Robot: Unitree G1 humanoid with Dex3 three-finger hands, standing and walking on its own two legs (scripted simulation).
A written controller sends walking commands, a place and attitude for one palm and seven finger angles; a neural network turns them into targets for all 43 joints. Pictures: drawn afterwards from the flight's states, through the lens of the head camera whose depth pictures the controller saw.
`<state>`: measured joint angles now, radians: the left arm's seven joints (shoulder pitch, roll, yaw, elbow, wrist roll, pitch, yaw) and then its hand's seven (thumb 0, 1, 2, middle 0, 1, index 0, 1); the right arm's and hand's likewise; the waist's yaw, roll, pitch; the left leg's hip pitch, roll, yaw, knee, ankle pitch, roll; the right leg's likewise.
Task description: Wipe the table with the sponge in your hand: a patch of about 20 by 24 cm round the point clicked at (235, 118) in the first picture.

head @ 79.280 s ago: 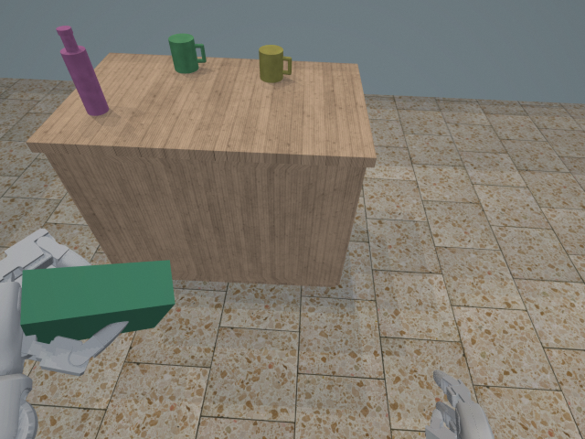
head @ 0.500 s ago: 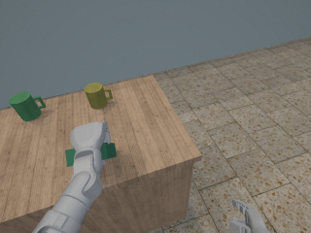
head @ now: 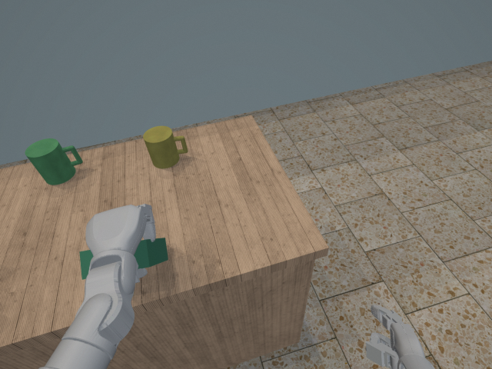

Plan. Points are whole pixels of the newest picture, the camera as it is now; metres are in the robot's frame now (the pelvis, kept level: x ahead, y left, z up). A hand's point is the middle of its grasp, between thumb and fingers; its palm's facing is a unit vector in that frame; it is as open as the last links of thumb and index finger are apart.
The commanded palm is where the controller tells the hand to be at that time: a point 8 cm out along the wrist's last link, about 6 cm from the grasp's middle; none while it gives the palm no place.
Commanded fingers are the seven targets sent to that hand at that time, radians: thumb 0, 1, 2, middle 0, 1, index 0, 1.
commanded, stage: wipe forward along the middle lane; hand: left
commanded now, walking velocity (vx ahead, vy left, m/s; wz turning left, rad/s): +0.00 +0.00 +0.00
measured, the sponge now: (132, 255) +0.31 +0.27 +0.00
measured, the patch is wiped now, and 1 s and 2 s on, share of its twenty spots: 0.95 0.95 0.95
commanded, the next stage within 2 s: slide back across to the first lane in 1.52 s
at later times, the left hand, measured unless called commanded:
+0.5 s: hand (134, 223) +0.34 +0.26 +0.05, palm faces -0.09 -0.01 -1.00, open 8.5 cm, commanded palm +0.33 +0.27 +0.08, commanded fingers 0.00 0.10 1.30 -1.20 -1.60 -1.20 -1.60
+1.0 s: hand (130, 202) +0.39 +0.28 +0.06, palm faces -0.14 +0.05 -0.99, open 8.8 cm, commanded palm +0.38 +0.28 +0.09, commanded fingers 0.00 0.10 1.30 -1.20 -1.60 -1.20 -1.60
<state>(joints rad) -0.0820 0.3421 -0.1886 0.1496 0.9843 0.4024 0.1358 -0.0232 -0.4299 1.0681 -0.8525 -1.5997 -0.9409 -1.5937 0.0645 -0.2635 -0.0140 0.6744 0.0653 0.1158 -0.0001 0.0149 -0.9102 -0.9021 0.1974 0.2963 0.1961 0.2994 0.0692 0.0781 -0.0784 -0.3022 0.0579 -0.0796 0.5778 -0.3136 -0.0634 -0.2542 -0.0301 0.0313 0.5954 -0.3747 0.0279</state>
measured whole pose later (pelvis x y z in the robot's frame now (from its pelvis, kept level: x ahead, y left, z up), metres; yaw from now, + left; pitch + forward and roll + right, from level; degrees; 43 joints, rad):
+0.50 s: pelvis -0.04 -0.01 -0.01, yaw +0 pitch +6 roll +0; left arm -0.50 0.39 -0.10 0.69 1.03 0.25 0.12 0.00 -0.59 1.13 -1.00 -1.52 -1.06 -1.54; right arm 0.18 -0.28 -0.03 0.74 0.06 0.13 -0.05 0.01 -0.91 -0.90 0.20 0.30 0.20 0.30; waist 0.02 0.08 -0.09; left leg -0.47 0.06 -0.10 0.63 -0.28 -0.04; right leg -0.43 -0.02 0.02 0.67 -0.34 0.02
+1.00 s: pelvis -0.05 -0.02 -0.02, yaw -1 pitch +12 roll -1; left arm -0.80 0.57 -0.01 1.10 1.05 0.12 0.15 -0.01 -0.61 1.07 -1.01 -1.51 -1.05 -1.53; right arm 0.26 -0.29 -0.03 0.75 0.06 0.09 -0.04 0.01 -0.91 -0.90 0.20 0.30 0.20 0.30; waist -0.07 0.08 -0.09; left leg -0.65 0.09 -0.12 0.70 -0.28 -0.01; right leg -0.61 0.02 0.01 0.73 -0.33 0.00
